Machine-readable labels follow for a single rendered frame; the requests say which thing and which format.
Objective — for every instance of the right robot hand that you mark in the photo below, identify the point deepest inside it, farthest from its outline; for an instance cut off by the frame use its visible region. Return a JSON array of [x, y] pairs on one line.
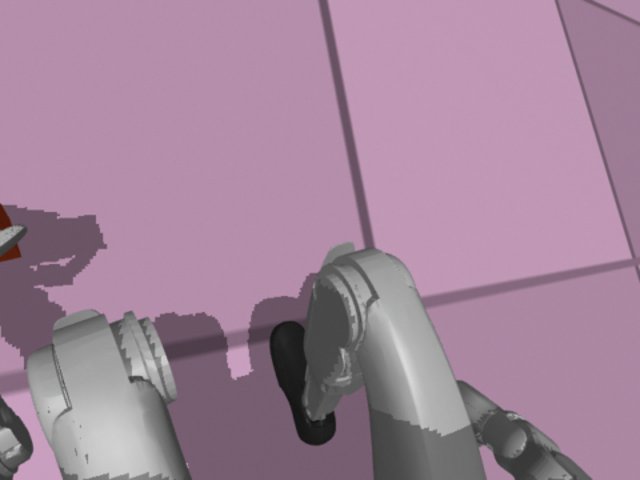
[[479, 408]]

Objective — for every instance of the right robot foot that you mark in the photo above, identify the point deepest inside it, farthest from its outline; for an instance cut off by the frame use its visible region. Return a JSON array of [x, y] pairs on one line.
[[288, 357]]

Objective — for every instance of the right robot arm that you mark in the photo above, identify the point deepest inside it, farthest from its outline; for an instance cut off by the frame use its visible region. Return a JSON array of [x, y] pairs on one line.
[[525, 452]]

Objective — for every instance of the left robot arm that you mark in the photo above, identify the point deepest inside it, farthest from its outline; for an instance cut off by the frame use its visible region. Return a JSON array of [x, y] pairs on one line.
[[16, 446]]

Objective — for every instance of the left robot hand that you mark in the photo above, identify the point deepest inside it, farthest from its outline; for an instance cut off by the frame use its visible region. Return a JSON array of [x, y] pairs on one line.
[[10, 236]]

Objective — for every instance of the carton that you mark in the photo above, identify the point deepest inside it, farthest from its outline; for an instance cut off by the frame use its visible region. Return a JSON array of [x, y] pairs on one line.
[[5, 222]]

